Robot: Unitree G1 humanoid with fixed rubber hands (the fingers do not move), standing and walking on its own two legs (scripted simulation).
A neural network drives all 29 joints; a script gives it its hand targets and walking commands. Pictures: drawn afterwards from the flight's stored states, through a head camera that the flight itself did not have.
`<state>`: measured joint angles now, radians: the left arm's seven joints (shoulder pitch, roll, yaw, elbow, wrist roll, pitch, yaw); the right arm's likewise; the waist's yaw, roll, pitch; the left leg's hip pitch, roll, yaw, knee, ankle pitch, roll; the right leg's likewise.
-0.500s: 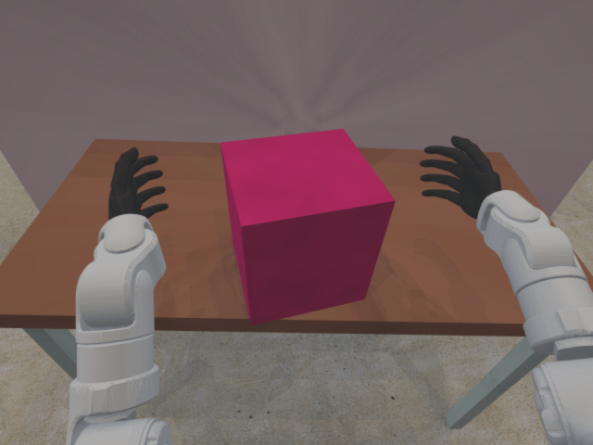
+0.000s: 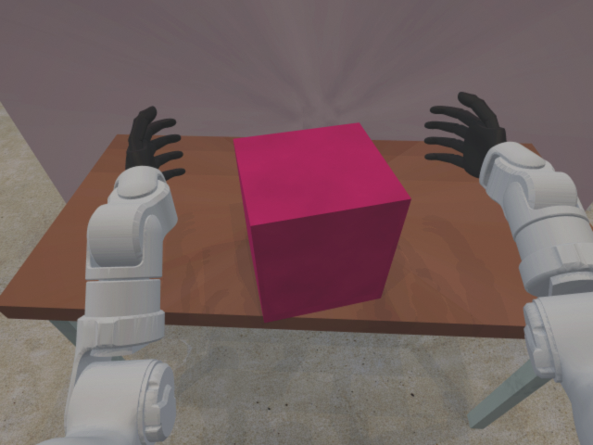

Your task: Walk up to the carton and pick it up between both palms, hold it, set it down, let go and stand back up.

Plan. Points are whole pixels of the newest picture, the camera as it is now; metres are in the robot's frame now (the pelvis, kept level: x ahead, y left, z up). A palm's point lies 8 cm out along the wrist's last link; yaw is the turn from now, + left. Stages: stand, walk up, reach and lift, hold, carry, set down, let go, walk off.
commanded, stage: reach and lift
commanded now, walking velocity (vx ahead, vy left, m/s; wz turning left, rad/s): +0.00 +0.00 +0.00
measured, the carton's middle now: (311, 223) +0.44 +0.04 +0.05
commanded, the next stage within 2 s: none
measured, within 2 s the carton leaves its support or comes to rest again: neither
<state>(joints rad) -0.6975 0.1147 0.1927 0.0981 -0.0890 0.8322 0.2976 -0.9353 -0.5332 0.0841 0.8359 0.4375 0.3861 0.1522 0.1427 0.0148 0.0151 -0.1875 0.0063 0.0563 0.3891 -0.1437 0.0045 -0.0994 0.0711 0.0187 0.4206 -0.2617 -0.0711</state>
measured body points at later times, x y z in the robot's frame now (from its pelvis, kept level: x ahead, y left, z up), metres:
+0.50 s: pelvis +0.00 +0.00 +0.00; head +0.00 -0.01 +0.45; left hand +0.36 +0.25 +0.16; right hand +0.48 -0.14 +0.18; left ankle +0.04 +0.12 -0.74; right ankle -0.02 -0.07 -0.74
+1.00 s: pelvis +0.01 +0.01 +0.00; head +0.05 -0.01 +0.45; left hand +0.39 +0.24 +0.10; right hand +0.50 -0.11 +0.12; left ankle +0.04 +0.12 -0.74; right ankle -0.02 -0.07 -0.74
